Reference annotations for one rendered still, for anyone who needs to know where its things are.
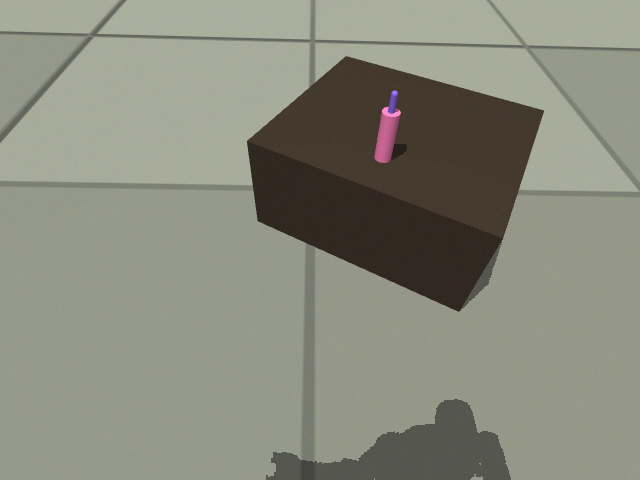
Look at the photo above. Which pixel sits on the bottle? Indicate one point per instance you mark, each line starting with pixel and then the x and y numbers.
pixel 387 130

